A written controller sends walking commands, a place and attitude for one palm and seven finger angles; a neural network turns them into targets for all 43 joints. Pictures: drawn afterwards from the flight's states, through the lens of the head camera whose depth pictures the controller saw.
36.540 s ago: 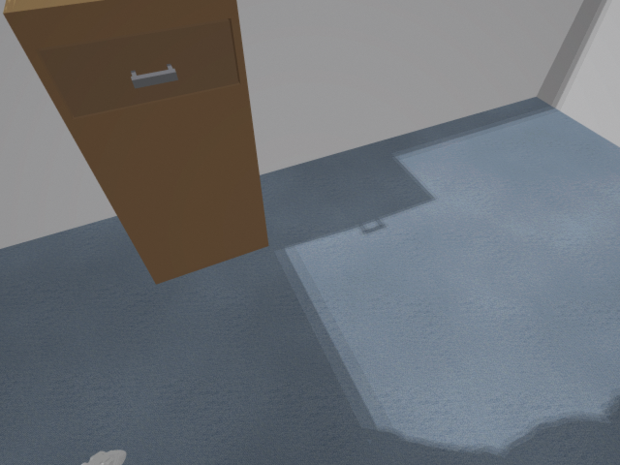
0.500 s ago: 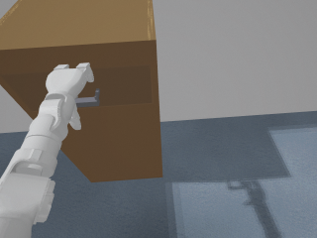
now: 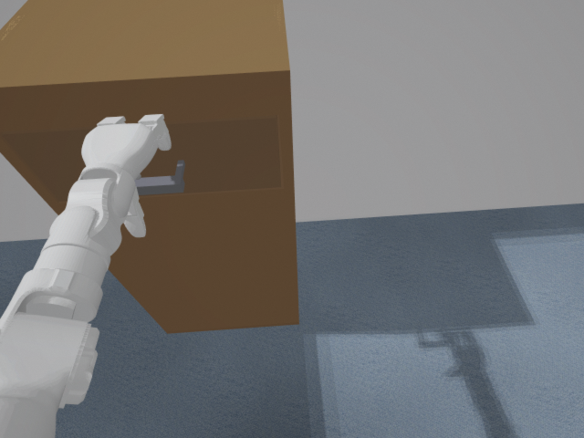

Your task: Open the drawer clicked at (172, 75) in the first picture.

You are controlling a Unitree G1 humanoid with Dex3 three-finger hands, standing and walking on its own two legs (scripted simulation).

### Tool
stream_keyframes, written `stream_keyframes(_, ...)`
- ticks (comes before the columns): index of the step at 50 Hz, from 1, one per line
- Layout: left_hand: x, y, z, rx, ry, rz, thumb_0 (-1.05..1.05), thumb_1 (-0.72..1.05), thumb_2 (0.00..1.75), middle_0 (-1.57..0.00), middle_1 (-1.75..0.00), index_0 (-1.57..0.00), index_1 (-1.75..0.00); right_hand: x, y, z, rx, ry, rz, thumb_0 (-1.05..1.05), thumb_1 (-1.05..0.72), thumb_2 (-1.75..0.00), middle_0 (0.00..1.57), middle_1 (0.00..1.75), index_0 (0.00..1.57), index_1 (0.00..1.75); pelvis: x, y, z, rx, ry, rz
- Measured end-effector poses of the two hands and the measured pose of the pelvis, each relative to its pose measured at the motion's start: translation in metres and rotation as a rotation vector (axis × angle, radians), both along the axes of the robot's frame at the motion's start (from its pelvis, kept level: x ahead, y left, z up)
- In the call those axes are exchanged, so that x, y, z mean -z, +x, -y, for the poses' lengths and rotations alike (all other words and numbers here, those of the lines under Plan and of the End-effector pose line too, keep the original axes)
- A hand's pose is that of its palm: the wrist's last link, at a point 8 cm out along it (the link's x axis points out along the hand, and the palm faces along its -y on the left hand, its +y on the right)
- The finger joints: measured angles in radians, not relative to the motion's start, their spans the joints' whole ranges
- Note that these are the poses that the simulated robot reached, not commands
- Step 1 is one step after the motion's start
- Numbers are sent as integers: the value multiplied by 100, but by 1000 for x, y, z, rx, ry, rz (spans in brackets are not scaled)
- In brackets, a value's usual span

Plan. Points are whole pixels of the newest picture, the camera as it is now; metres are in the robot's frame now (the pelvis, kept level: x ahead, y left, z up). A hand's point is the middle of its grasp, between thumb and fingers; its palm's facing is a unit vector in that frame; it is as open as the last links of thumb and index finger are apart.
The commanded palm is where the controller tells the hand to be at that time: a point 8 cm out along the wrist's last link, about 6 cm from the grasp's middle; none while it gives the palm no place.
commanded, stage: re-aim the fingers above the handle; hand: left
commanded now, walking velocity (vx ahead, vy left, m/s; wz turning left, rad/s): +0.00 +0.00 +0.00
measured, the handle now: (153, 176) +0.51 +0.24 +0.05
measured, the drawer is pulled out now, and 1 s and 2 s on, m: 0.00 0.00 0.00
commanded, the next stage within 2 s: lower the fingers behind the handle in 0.70 s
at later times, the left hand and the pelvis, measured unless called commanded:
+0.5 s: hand (140, 170) +0.46 +0.23 +0.11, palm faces -0.01 +0.00 -1.00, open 13.7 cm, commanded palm +0.44 +0.24 +0.16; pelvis +0.00 +0.00 +0.00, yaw +0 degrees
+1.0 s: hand (142, 181) +0.45 +0.23 +0.10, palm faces -0.03 -0.02 -1.00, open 13.8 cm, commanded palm +0.43 +0.24 +0.15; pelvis +0.00 +0.00 +0.00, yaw +0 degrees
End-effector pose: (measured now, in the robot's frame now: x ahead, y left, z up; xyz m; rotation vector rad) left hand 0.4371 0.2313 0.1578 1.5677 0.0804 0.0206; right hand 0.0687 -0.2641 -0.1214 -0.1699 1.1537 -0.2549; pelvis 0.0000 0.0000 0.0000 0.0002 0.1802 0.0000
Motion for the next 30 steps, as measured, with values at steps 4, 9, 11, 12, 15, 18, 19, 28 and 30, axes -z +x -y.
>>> stream_keyframes(4, -1, 4, 2, 15, -9, 24, 0, -49, 30, -32, -120, -32, -121, 0, -3, 1, 4, -9, -4, 1, -90, -90, 20, 30, 20, 30, 1, 0, -1, 2, -1, -9)
stream_keyframes(9, -2, 6, 3, 9, -9, 36, 0, -49, 30, -36, -123, -35, -122, 1, -7, 0, 8, -3, -13, 1, -91, -90, 20, 29, 20, 30, 1, 0, -2, 5, -1, -14)
stream_keyframes(11, -3, 6, 3, 3, -7, 38, 0, -49, 30, -36, -123, -35, -123, 2, -9, -1, 13, 3, -15, 1, -91, -90, 20, 29, 20, 30, 1, 0, -2, 7, -1, -14)
stream_keyframes(12, -3, 6, 3, -1, -5, 39, 0, -49, 30, -35, -122, -35, -123, 2, -9, -1, 15, 5, -14, 1, -91, -90, 20, 29, 20, 30, 1, 0, -2, 8, -1, -14)
stream_keyframes(15, -3, 6, 4, -10, -4, 37, 0, -49, 30, -35, -122, -35, -122, 2, -10, -3, 19, 13, -13, 1, -91, -90, 20, 29, 20, 30, 1, -1, -2, 10, 0, -10)
stream_keyframes(18, -4, 5, 5, -13, 1, 34, 0, -49, 30, -34, -121, -34, -122, 3, -10, -4, 20, 17, -10, 1, -91, -90, 20, 30, 20, 30, 0, -1, -2, 10, 0, -6)
stream_keyframes(19, -4, 5, 5, -13, 1, 33, 0, -49, 30, -33, -121, -34, -122, 3, -10, -4, 19, 17, -9, 1, -91, -90, 20, 30, 20, 30, 0, -1, -2, 10, 0, -5)
stream_keyframes(28, -6, 5, 5, -11, -2, 25, 0, -49, 30, -32, -120, -33, -121, 1, -6, -2, 13, 11, 3, 1, -90, -90, 20, 30, 20, 30, 0, -1, -1, 9, 1, -3)
stream_keyframes(30, -5, 4, 3, -17, -6, 22, 0, -49, 30, -32, -120, -33, -121, 1, -4, -1, 12, 8, 5, 1, -90, -90, 20, 30, 20, 30, 0, 0, 0, 10, 1, -3)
